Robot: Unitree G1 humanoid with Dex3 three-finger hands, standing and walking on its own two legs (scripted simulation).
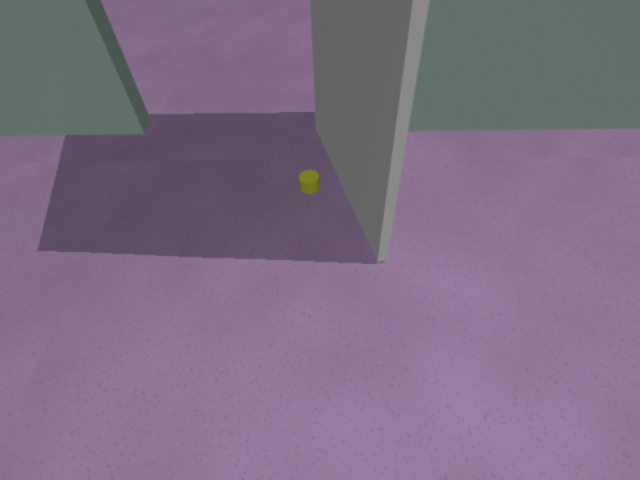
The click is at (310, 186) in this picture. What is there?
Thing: low tin
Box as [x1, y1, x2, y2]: [299, 170, 319, 193]
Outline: 305,170 299,174 300,189 303,192 311,193 318,189 318,174 313,170
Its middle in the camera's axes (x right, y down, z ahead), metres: -0.06 -0.27 +1.81
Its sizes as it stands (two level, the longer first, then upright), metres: 0.093 0.093 0.064
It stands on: the floor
